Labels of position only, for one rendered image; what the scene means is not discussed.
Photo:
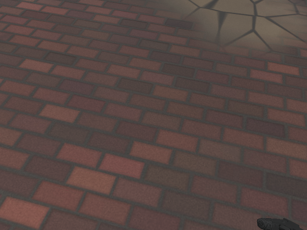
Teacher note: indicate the right robot hand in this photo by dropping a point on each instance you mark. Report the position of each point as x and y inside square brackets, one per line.
[277, 224]

